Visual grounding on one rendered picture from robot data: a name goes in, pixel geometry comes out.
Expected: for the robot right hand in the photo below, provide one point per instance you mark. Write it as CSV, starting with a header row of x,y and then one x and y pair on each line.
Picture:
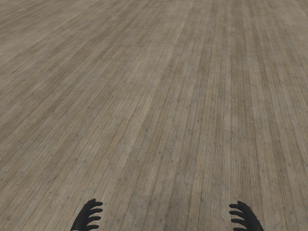
x,y
249,221

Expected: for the robot left hand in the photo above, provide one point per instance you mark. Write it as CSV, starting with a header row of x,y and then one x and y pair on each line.
x,y
83,218

